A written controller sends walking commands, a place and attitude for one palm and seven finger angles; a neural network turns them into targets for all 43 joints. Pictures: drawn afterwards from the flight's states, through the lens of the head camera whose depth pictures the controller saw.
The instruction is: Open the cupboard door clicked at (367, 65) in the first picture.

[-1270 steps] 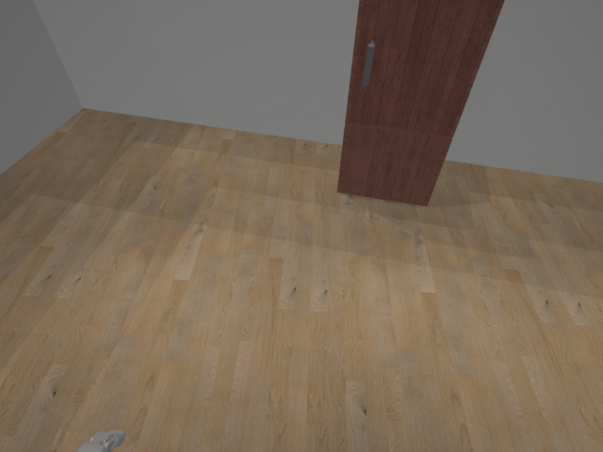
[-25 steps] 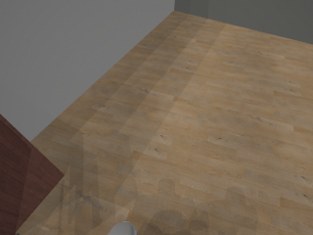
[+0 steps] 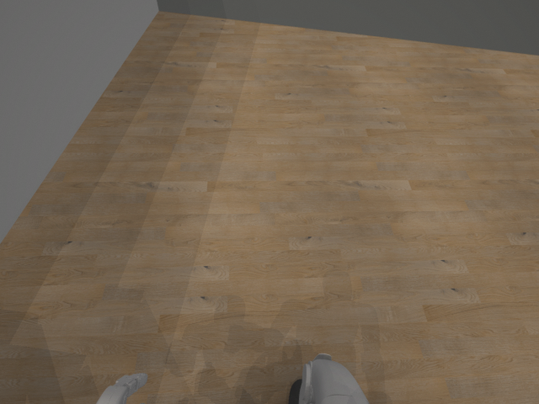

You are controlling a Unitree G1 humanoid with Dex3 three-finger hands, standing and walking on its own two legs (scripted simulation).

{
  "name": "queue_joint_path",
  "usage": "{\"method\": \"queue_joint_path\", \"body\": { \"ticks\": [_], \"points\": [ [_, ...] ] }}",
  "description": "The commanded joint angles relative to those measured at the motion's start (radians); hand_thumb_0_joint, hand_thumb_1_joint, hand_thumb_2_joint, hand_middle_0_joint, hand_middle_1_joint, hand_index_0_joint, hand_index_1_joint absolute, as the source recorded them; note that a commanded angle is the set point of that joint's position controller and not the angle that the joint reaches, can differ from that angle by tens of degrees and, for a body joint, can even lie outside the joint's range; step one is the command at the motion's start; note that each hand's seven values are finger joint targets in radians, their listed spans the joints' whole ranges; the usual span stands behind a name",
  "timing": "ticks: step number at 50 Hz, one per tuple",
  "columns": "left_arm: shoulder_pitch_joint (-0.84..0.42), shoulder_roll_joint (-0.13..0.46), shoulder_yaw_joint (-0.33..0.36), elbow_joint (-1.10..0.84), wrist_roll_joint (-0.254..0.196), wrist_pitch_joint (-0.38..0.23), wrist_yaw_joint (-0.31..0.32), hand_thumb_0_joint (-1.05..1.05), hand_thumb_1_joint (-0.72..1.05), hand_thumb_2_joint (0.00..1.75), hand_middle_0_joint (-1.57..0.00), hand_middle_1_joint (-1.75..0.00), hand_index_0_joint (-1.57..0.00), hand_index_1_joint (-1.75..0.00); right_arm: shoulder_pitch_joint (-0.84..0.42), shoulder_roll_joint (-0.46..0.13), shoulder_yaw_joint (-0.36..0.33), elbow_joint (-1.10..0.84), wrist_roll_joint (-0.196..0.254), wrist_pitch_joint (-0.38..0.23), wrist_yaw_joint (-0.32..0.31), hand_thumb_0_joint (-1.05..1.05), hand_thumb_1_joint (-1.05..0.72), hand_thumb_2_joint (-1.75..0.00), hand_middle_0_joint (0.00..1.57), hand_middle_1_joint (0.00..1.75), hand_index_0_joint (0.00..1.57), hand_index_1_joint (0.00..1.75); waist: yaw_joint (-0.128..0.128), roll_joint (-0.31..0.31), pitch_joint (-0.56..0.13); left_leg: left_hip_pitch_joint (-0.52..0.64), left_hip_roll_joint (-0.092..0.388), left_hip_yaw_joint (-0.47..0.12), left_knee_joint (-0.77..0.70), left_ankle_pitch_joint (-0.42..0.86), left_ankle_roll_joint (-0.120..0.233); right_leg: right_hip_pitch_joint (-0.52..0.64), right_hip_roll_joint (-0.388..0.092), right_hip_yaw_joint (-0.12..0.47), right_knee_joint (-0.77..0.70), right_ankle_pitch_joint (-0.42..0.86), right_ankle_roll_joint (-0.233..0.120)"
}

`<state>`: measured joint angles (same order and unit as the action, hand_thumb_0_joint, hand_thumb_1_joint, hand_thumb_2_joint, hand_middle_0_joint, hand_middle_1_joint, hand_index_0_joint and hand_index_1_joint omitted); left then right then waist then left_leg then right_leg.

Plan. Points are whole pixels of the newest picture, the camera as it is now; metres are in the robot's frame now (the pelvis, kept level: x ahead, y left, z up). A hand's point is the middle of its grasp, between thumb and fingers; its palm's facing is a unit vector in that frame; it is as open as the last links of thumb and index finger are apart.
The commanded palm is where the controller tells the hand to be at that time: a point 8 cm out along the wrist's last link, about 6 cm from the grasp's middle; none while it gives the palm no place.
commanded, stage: walk to a spot facing it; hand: left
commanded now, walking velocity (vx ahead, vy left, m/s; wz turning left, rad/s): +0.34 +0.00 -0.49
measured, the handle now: out of the picture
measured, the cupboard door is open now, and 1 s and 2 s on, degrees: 42 42 42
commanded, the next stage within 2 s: turn to face it in 0.78 s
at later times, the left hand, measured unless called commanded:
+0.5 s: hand (210, 319) +0.27 +0.12 -0.16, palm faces -0.10 -0.97 -0.24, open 7.3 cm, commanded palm none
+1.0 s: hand (257, 171) +0.64 +0.05 -0.17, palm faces -0.29 -0.94 -0.20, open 7.3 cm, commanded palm none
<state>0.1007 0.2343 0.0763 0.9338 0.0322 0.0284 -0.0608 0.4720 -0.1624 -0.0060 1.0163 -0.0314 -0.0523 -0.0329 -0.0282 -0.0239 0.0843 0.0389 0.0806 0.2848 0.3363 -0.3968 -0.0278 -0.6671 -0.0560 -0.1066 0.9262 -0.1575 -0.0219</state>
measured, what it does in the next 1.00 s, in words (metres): walks ahead, turning right: right foot, then left foot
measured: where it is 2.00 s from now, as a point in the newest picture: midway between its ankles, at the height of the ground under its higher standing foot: (315, 273)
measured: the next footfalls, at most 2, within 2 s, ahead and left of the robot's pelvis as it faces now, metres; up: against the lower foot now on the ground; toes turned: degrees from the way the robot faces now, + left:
right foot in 0.12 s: +0.18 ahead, -0.09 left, +0.00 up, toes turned -10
left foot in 0.68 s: +0.50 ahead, -0.01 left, +0.00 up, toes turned -7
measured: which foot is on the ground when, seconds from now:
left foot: down 0.00-0.12, up 0.14-0.66, down 0.68-1.00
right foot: up 0.00-0.10, down 0.12-0.68, up 0.70-1.00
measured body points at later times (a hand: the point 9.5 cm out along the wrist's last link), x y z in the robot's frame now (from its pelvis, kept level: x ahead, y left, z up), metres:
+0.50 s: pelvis +0.25 -0.07 +0.00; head +0.28 -0.10 +0.45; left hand +0.28 +0.17 -0.14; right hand +0.32 -0.31 -0.15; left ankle +0.38 +0.08 -0.67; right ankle +0.14 -0.08 -0.73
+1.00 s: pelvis +0.52 -0.12 +0.01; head +0.57 -0.12 +0.45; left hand +0.66 +0.09 -0.15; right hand +0.39 -0.32 -0.14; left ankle +0.47 -0.01 -0.73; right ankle +0.57 -0.30 -0.68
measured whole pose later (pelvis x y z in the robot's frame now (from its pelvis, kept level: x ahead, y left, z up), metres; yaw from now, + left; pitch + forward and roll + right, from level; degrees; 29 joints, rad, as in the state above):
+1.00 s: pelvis +0.52 -0.12 +0.01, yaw -17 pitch +1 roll -1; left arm 0.17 0.21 0.06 1.02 0.03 -0.02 -0.01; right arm 0.39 -0.16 -0.02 1.10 -0.02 -0.06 -0.03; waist -0.02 -0.02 0.07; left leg -0.06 0.03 0.18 0.37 -0.33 0.02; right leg -0.59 -0.10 -0.05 0.83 -0.13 0.00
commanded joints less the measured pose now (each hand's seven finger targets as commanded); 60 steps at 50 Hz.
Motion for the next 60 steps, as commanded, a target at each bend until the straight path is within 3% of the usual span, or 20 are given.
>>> {"method": "queue_joint_path", "body": {
  "ticks": [1,4,5,6,8,13,18,27,31,32,33,34,35,38,45,49,53,54,56,60],
  "points": [
    [-0.042,-0.001,-0.009,-0.086,-0.008,-0.036,0.000,0.00,0.90,0.90,-0.20,-0.30,-0.20,-0.30,0.075,-0.175,-0.037,-0.020,-0.002,-0.020,-0.009,0.00,-0.90,-0.90,0.20,0.30,0.20,0.30,0.027,0.191,-0.023,0.035,0.259,-0.045,0.063,1.132,0.082,0.147,0.080,-0.078,-0.187,-0.070,-0.062],
    [0.271,0.072,0.022,0.002,-0.005,-0.055,0.016,0.00,0.90,0.90,-0.20,-0.30,-0.20,-0.30,-0.036,-0.220,-0.047,-0.049,0.013,-0.019,-0.003,0.00,-0.90,-0.90,0.20,0.30,0.20,0.30,0.191,0.164,-0.175,-0.117,0.222,-0.003,0.458,1.121,0.042,0.621,0.111,-0.066,-0.325,-0.041,-0.119],
    [0.388,0.174,0.043,0.033,-0.001,-0.064,0.028,0.00,0.90,0.90,-0.20,-0.30,-0.20,-0.30,-0.024,-0.170,-0.039,-0.066,0.032,-0.018,0.013,0.00,-0.90,-0.90,0.20,0.30,0.20,0.30,0.239,-0.039,-0.283,-0.402,0.121,0.003,0.782,0.585,0.008,0.932,-0.091,0.203,-0.389,-0.015,-0.204],
    [0.418,0.255,0.059,0.038,-0.019,-0.064,0.044,0.00,0.90,0.90,-0.20,-0.30,-0.20,-0.30,-0.014,-0.109,-0.038,-0.095,0.043,-0.020,0.007,0.00,-0.90,-0.90,0.20,0.30,0.20,0.30,0.204,-0.224,-0.368,-0.671,-0.043,-0.095,1.128,-0.213,-0.032,1.057,-0.355,0.718,-0.517,0.131,-0.309],
    [0.248,0.197,0.041,-0.007,-0.035,-0.065,0.065,0.00,0.90,0.90,-0.20,-0.30,-0.20,-0.30,-0.122,-0.134,-0.056,-0.105,0.025,-0.010,0.015,0.00,-0.90,-0.90,0.20,0.30,0.20,0.30,0.130,-0.044,-0.101,-0.751,0.067,-0.289,1.118,0.004,0.001,0.740,-0.308,0.533,-0.637,0.055,-0.222],
    [0.135,0.078,0.003,-0.008,-0.020,-0.101,0.066,0.00,0.90,0.90,-0.20,-0.30,-0.20,-0.30,-0.034,-0.055,-0.047,-0.040,0.006,0.038,0.019,0.00,-0.90,-0.90,0.20,0.30,0.20,0.30,-0.018,-0.025,-0.051,-0.561,0.083,-0.271,0.861,0.112,-0.021,0.406,-0.148,0.267,-0.694,0.198,-0.153],
    [0.251,0.036,0.004,0.053,-0.027,-0.122,0.064,0.00,0.90,0.90,-0.20,-0.30,-0.20,-0.30,-0.170,-0.055,-0.056,-0.076,0.012,0.036,0.026,0.00,-0.90,-0.90,0.20,0.30,0.20,0.30,0.016,-0.061,-0.059,-0.696,0.056,-0.260,0.724,0.226,-0.030,0.574,-0.090,0.238,-0.674,0.441,-0.056],
    [0.421,0.033,-0.016,0.133,-0.020,-0.126,0.093,0.00,0.90,0.90,-0.20,-0.30,-0.20,-0.30,-0.476,-0.052,-0.046,-0.146,0.020,0.011,0.046,0.00,-0.90,-0.90,0.20,0.30,0.20,0.30,0.076,-0.079,0.017,-0.748,-0.028,-0.180,0.448,0.210,0.008,0.801,-0.123,0.263,-0.623,0.817,-0.072],
    [0.396,0.074,-0.010,0.150,-0.018,-0.134,0.097,0.00,0.90,0.90,-0.20,-0.30,-0.20,-0.30,-0.304,-0.077,-0.053,-0.080,0.013,-0.006,0.030,0.00,-0.90,-0.90,0.20,0.30,0.20,0.30,-0.025,-0.077,-0.085,-0.386,-0.151,-0.098,0.252,0.193,0.071,0.761,-0.100,0.208,-0.390,1.142,-0.054],
    [0.365,0.080,-0.008,0.146,-0.023,-0.135,0.096,0.00,0.90,0.90,-0.20,-0.30,-0.20,-0.30,-0.150,-0.115,-0.063,-0.033,0.007,-0.008,0.021,0.00,-0.90,-0.90,0.20,0.30,0.20,0.30,-0.102,-0.067,-0.152,-0.128,-0.110,-0.154,0.202,0.294,0.109,0.602,-0.089,0.197,-0.210,1.031,-0.032],
    [0.363,0.046,-0.011,0.127,-0.037,-0.139,0.089,0.00,0.90,0.90,-0.20,-0.30,-0.20,-0.30,0.004,-0.201,-0.087,0.002,-0.012,-0.013,0.011,0.00,-0.90,-0.90,0.20,0.30,0.20,0.30,-0.156,0.042,-0.262,0.150,0.119,-0.443,0.203,0.405,0.210,0.336,-0.001,0.160,0.075,0.645,-0.002],
    [0.397,-0.013,-0.030,0.105,-0.051,-0.144,0.076,0.00,0.90,0.90,-0.20,-0.30,-0.20,-0.30,0.091,-0.266,-0.096,0.016,-0.013,-0.015,0.005,0.00,-0.90,-0.90,0.20,0.30,0.20,0.30,-0.130,0.238,-0.400,0.317,0.405,-0.793,0.107,0.595,0.344,0.145,0.118,0.116,0.448,-0.290,-0.006],
    [0.336,0.027,-0.022,0.088,-0.040,-0.134,0.081,0.00,0.90,0.90,-0.20,-0.30,-0.20,-0.30,0.026,-0.236,-0.088,-0.001,0.009,-0.001,0.009,0.00,-0.90,-0.90,0.20,0.30,0.20,0.30,-0.091,0.132,-0.303,0.161,0.415,-0.804,0.014,0.478,0.348,0.108,0.055,0.184,0.543,-0.324,-0.033],
    [0.254,-0.028,-0.012,0.091,-0.007,-0.098,0.057,0.00,0.90,0.90,-0.20,-0.30,-0.20,-0.30,-0.117,-0.089,-0.044,-0.018,0.003,-0.032,-0.001,0.00,-0.90,-0.90,0.20,0.30,0.20,0.30,-0.004,0.084,0.018,-0.235,0.289,-0.530,-0.111,0.333,0.213,0.067,-0.027,0.167,0.472,-0.160,-0.005],
    [0.220,-0.092,-0.022,0.071,-0.003,-0.053,0.040,0.00,0.90,0.90,-0.20,-0.30,-0.20,-0.30,-0.064,-0.086,-0.030,0.034,0.013,-0.042,0.000,0.00,-0.90,-0.90,0.20,0.30,0.20,0.30,0.048,0.156,-0.011,-0.241,0.142,-0.128,-0.080,0.812,0.122,0.133,-0.032,0.045,0.062,0.009,0.029],
    [0.121,-0.062,-0.035,0.057,-0.009,-0.062,0.045,0.00,0.90,0.90,-0.20,-0.30,-0.20,-0.30,0.004,-0.098,-0.019,0.072,0.013,-0.025,-0.002,0.00,-0.90,-0.90,0.20,0.30,0.20,0.30,0.015,0.174,-0.015,-0.222,0.132,-0.181,-0.010,0.932,0.130,0.271,0.014,-0.021,-0.209,0.086,0.025],
    [0.193,0.022,-0.024,0.066,-0.010,-0.078,0.057,0.00,0.90,0.90,-0.20,-0.30,-0.20,-0.30,-0.007,-0.136,-0.032,0.072,0.023,-0.005,-0.001,0.00,-0.90,-0.90,0.20,0.30,0.20,0.30,0.077,0.146,-0.107,-0.205,0.110,-0.238,0.206,0.885,0.091,0.517,0.031,-0.033,-0.400,0.210,0.027],
    [0.275,0.086,-0.006,0.085,-0.009,-0.087,0.068,0.00,0.90,0.90,-0.20,-0.30,-0.20,-0.30,-0.013,-0.118,-0.035,0.063,0.031,-0.001,0.002,0.00,-0.90,-0.90,0.20,0.30,0.20,0.30,0.112,0.052,-0.186,-0.352,0.077,-0.221,0.349,0.691,0.056,0.742,-0.076,0.058,-0.361,0.548,0.001],
    [0.414,0.217,0.021,0.109,-0.015,-0.096,0.084,0.00,0.90,0.90,-0.20,-0.30,-0.20,-0.30,0.024,-0.083,-0.039,0.032,0.046,0.008,-0.002,0.00,-0.90,-0.90,0.20,0.30,0.20,0.30,0.150,-0.228,-0.378,-0.562,-0.071,-0.224,0.882,-0.298,-0.005,0.977,-0.509,0.342,-0.409,1.146,-0.228],
    [0.142,0.102,0.000,0.017,-0.016,-0.059,0.108,0.00,0.90,0.90,-0.20,-0.30,-0.20,-0.30,-0.102,-0.050,-0.044,0.001,0.032,0.062,0.017,0.00,-0.90,-0.90,0.20,0.30,0.20,0.30,0.048,-0.122,-0.175,-0.576,0.041,-0.298,0.912,-0.157,-0.010,0.575,-0.374,0.123,-0.520,0.545,-0.134]
  ]
}}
